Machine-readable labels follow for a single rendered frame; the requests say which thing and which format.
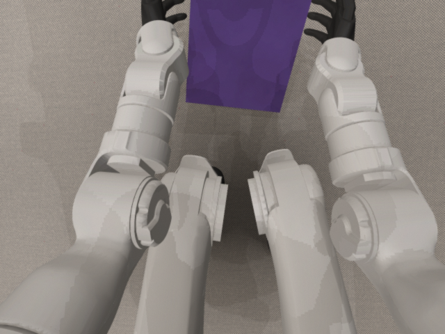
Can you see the left robot hand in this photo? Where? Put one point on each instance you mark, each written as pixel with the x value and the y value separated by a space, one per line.
pixel 156 10

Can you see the robot right shin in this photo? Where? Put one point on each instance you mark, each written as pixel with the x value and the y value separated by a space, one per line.
pixel 311 179

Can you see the right robot hand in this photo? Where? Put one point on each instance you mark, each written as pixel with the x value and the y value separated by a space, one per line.
pixel 342 23

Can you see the robot left upper arm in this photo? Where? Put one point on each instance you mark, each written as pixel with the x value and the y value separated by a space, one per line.
pixel 116 218

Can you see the carton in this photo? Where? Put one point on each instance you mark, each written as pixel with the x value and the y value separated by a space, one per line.
pixel 241 52

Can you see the right robot thigh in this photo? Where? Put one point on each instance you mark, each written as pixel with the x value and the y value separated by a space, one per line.
pixel 313 298

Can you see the robot left forearm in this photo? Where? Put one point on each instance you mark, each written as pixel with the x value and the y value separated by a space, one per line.
pixel 138 141

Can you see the robot right upper arm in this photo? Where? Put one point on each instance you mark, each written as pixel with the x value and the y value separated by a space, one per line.
pixel 391 235

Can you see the robot right forearm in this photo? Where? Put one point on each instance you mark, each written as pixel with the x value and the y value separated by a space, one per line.
pixel 362 158

